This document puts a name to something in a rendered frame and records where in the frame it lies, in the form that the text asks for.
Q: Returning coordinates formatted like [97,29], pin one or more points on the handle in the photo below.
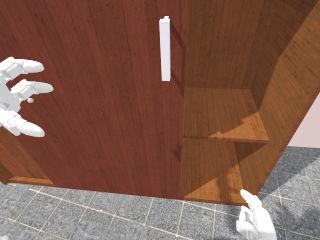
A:
[164,30]

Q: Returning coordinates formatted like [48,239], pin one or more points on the wardrobe door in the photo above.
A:
[110,124]
[15,160]

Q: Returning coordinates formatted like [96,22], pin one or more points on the right robot hand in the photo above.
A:
[259,224]

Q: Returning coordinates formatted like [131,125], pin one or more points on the left robot hand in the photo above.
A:
[9,119]

